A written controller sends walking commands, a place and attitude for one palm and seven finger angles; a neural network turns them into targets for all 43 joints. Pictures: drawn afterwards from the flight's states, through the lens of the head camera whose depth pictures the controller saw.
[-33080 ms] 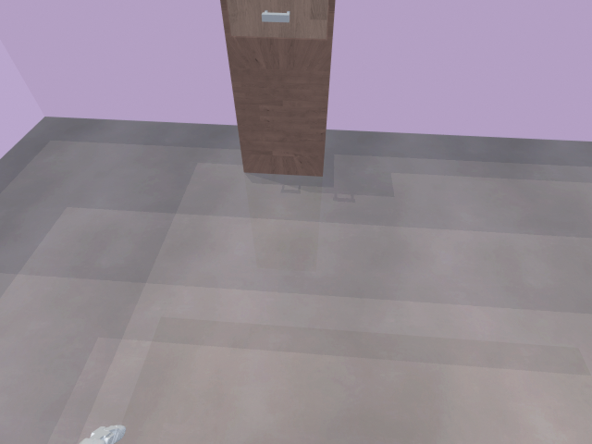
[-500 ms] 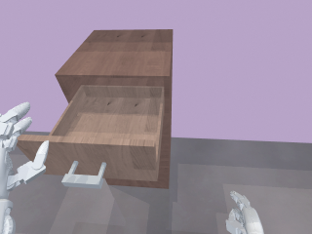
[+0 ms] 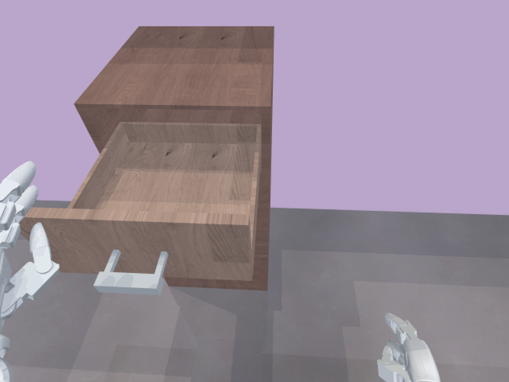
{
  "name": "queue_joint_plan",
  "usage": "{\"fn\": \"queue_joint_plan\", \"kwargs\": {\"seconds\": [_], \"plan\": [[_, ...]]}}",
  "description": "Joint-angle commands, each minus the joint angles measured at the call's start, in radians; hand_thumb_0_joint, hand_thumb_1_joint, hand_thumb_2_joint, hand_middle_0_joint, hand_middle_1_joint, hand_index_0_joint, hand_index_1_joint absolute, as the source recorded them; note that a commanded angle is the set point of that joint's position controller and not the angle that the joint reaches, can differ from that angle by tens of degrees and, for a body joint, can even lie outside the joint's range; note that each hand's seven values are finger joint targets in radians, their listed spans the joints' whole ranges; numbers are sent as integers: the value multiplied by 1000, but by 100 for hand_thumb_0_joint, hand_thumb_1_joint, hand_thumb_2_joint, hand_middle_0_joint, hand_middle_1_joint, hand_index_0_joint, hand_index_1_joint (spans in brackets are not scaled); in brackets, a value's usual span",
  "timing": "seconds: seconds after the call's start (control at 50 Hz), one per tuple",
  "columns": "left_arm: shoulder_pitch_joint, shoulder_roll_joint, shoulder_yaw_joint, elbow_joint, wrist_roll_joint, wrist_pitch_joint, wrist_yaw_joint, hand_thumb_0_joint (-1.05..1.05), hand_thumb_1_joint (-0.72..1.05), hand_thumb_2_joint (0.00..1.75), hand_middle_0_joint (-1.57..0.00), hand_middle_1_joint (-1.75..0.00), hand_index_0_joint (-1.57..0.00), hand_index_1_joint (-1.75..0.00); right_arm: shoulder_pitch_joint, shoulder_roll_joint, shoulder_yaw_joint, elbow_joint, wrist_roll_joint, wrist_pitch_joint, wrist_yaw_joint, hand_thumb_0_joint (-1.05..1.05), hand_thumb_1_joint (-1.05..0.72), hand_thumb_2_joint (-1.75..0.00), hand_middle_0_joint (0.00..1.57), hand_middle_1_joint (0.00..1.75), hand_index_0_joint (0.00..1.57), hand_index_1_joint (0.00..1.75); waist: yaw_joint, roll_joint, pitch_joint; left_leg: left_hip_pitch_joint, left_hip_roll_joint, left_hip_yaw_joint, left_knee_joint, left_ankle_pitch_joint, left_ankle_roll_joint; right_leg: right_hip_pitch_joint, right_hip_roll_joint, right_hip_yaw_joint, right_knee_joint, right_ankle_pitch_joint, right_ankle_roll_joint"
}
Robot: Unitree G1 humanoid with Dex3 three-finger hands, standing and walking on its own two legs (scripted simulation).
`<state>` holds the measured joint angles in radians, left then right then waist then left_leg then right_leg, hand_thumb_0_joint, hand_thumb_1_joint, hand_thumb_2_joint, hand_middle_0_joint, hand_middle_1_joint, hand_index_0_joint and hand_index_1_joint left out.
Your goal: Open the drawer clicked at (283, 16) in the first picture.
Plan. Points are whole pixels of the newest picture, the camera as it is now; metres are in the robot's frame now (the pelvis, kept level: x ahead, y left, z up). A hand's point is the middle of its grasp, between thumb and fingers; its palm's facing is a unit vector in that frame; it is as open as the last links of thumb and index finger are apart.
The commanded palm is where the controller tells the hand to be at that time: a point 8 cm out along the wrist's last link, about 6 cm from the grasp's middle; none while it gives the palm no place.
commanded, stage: step back with the hand held close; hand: left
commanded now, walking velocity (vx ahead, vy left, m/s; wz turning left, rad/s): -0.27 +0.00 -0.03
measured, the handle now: (134, 270) +0.28 +0.23 +0.02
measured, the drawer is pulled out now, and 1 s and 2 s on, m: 0.30 0.30 0.30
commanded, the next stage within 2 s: stop stepping back and stand still in 0.90 s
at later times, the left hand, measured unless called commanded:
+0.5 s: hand out of the picture +0.11 +0.25 +0.19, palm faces +0.42 -0.79 -0.45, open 7.4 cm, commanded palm +0.05 +0.30 +0.21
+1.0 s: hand out of the picture +0.00 +0.20 +0.19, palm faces +0.29 -0.82 -0.50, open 7.4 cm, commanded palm -0.07 +0.26 +0.21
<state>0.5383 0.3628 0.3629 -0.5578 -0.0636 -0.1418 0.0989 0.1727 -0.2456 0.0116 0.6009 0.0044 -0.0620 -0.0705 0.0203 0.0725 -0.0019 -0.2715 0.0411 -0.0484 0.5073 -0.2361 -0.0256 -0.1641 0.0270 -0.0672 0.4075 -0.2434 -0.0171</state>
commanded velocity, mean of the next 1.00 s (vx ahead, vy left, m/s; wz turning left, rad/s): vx -0.31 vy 0.00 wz -0.02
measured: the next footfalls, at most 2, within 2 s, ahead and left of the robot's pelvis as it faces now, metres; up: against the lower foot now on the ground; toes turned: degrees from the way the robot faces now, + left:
right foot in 0.92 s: -0.27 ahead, -0.11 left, +0.00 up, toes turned -2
left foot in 1.16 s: -0.20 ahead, +0.08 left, +0.00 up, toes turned +1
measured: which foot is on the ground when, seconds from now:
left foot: down 0.00-0.94, up 0.96-1.00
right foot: down 0.00-0.62, up 0.64-0.90, down 0.92-1.00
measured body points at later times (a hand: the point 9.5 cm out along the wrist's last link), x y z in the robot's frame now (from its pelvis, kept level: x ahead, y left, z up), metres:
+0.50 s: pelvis -0.08 +0.02 -0.01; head -0.08 +0.02 +0.44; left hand +0.08 +0.29 +0.21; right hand +0.11 -0.20 -0.08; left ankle +0.02 +0.13 -0.74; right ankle -0.02 -0.11 -0.74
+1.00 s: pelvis -0.21 -0.01 -0.01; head -0.17 -0.01 +0.44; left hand -0.02 +0.25 +0.22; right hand -0.02 -0.23 -0.10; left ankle -0.07 +0.11 -0.73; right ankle -0.27 -0.10 -0.74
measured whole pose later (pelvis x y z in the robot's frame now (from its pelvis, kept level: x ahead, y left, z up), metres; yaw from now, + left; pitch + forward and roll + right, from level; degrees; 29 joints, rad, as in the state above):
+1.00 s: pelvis -0.21 -0.01 -0.01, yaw -2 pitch +3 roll -2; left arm 0.58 0.46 0.41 -0.70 -0.07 -0.20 0.12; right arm 0.13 -0.19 0.03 0.64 0.00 -0.10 -0.04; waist 0.01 0.03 0.01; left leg -0.57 0.04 -0.03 0.62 -0.23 -0.03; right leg -0.20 0.08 -0.03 0.50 -0.36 -0.05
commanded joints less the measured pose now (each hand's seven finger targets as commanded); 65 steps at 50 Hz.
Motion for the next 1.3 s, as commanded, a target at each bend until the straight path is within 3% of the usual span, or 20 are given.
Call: {"fn": "queue_joint_plan", "kwargs": {"seconds": [0.0,0.2,0.34,0.38,0.46,0.5,0.56,0.62,0.7,0.78,0.88,0.92,0.94,0.98,1.04,1.1,1.16,1.2,1.24,1.28], "plan": [[25,220,165,-289,-1,-75,21,0,90,90,-20,-30,-20,-30,-112,-97,-56,-192,5,-32,-9,0,-90,-90,20,30,20,30,-2,-9,-168,122,12,19,-30,395,43,-44,-104,46,-14,311,14],[109,232,204,-338,-3,-77,42,0,90,90,-20,-30,-20,-30,-93,-105,-69,-221,6,-17,-8,0,-90,-90,20,30,20,30,0,46,-215,-3,71,-43,-84,430,53,25,-47,27,115,242,24],[63,192,189,-303,14,-99,48,0,90,90,-20,-30,-20,-30,-78,-108,-53,-223,-2,-50,2,0,-90,-90,20,30,20,30,-10,74,-98,-334,113,-83,-199,-109,91,85,-26,45,208,41,26],[38,188,183,-286,20,-105,49,0,90,90,-20,-30,-20,-30,-72,-107,-51,-224,1,-57,4,0,-90,-90,20,30,20,30,-18,16,-64,-371,74,-60,-153,-251,83,43,-53,85,136,-8,18],[-34,198,142,-295,22,-112,69,0,90,90,-20,-30,-20,-30,-44,-94,-56,-182,2,-60,-1,0,-90,-90,20,30,20,30,-29,-197,-49,-23,-62,51,261,-176,11,-415,-242,260,-208,-373,-71],[-79,223,151,-318,30,-107,83,0,90,90,-20,-30,-20,-30,-56,-91,-54,-160,-8,-56,-11,0,-90,-90,20,30,20,30,-31,-212,-68,64,-63,59,361,-155,13,-506,-276,245,-229,-351,-94],[-91,205,139,-296,26,-94,85,0,90,90,-20,-30,-20,-30,-60,-93,-38,-171,-8,-48,-25,0,-90,-90,20,30,20,30,-39,-65,-7,-19,1,-22,-4,-184,36,-421,-144,105,-61,-324,-16],[-64,216,184,-325,36,-123,91,0,90,90,-20,-30,-20,-30,-64,-92,-47,-188,-16,-72,-27,0,-90,-90,20,30,20,30,-19,244,-76,-374,252,-362,-380,-379,146,-82,33,58,522,-212,22],[18,217,194,-362,25,-126,87,0,90,90,-20,-30,-20,-30,-51,-81,-66,-169,-24,-109,2,0,-90,-90,20,30,20,30,-4,73,-161,-121,222,-235,-217,31,173,-188,7,100,529,-236,20],[61,181,147,-368,-2,-101,71,0,90,90,-20,-30,-20,-30,-57,-90,-51,-129,-26,-125,25,0,-90,-90,20,30,20,30,-19,149,-169,-19,187,-179,-225,184,152,-160,38,46,338,-261,28],[37,246,202,-367,-22,-116,50,0,90,90,-20,-30,-20,-30,-92,-93,-49,-114,-22,-113,31,0,-90,-90,20,30,20,30,1,66,-191,-4,128,-101,-145,204,84,-40,4,57,-66,1,-2],[28,324,257,-362,-26,-134,52,0,90,90,-20,-30,-20,-30,-108,-65,-40,-128,-3,-90,28,0,-90,-90,20,30,20,30,-6,-197,-212,-17,-15,70,110,12,3,-105,-231,250,-145,317,-57],[13,331,272,-350,-23,-147,63,0,90,90,-20,-30,-20,-30,-129,-62,-37,-134,12,-83,21,0,-90,-90,20,30,20,30,10,-226,-191,-132,-61,84,294,-168,-11,-78,-313,280,-110,645,-57],[95,302,269,-296,-6,-118,56,0,90,90,-20,-30,-20,-30,-143,-68,-49,-154,27,-80,12,0,-90,-90,20,30,20,30,14,-279,-206,-275,-76,20,465,-236,-4,16,-312,211,7,976,-5],[126,240,228,-232,12,-83,56,0,90,90,-20,-30,-20,-30,-108,-37,-20,-159,9,-41,-2,0,-90,-90,20,30,20,30,-24,-163,-179,-190,-52,84,267,-106,4,37,-233,164,47,816,-83],[59,217,171,-235,-2,-73,67,0,90,90,-20,-30,-20,-30,-67,-81,-30,-140,11,-50,-9,0,-90,-90,20,30,20,30,-47,-133,-134,3,-45,87,-14,49,32,-29,-194,150,20,530,-31],[41,204,137,-251,5,-73,77,0,90,90,-20,-30,-20,-30,-39,-126,-56,-168,25,-70,-7,0,-90,-90,20,30,20,30,-26,-74,-136,75,61,-11,-108,238,79,-30,-109,154,-4,224,37],[49,250,181,-272,6,-89,81,0,90,90,-20,-30,-20,-30,-51,-126,-51,-172,12,-74,-8,0,-90,-90,20,30,20,30,-32,-12,-138,78,57,-38,-90,261,86,-32,-99,162,-14,244,16],[19,222,144,-311,14,-105,74,0,90,90,-20,-30,-20,-30,-43,-105,-30,-179,9,-73,2,0,-90,-90,20,30,20,30,-30,58,-118,-8,75,-91,-169,136,77,-2,-76,96,30,69,12],[-4,207,131,-321,25,-110,77,0,90,90,-20,-30,-20,-30,-57,-108,-34,-179,3,-83,4,0,-90,-90,20,30,20,30,-32,42,-53,-118,85,-116,-234,-244,89,-16,-68,97,3,-132,11]]}}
